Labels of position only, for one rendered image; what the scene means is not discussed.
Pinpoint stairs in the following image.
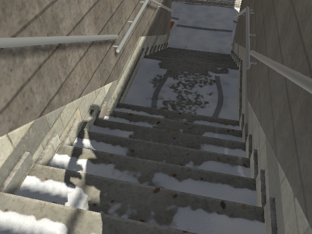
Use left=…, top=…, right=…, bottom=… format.
left=0, top=102, right=265, bottom=234
left=149, top=47, right=237, bottom=66

